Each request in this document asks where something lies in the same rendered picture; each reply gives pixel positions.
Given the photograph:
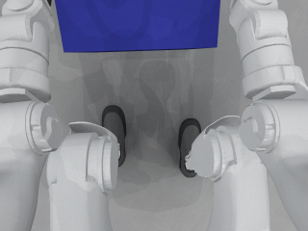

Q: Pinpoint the left robot upper arm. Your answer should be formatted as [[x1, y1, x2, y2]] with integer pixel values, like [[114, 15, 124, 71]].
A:
[[0, 100, 63, 231]]

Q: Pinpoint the left robot forearm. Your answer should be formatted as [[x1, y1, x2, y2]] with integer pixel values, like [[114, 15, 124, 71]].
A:
[[0, 0, 55, 104]]

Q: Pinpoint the carton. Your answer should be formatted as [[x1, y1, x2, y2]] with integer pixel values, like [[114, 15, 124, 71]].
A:
[[55, 0, 220, 53]]

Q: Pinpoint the robot shin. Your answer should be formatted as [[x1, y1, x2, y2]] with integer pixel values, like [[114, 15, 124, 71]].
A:
[[46, 121, 120, 186], [185, 115, 262, 177]]

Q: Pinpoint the robot right shin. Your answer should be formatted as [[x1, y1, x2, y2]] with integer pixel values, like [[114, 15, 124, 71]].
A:
[[185, 115, 262, 177]]

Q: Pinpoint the robot left shin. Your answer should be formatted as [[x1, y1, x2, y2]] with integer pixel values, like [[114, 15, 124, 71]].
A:
[[46, 121, 120, 186]]

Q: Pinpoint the right robot upper arm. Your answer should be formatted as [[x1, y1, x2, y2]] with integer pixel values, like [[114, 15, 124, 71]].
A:
[[239, 98, 308, 231]]

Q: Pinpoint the right robot forearm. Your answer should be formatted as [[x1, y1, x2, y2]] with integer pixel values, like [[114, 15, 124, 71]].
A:
[[229, 0, 308, 102]]

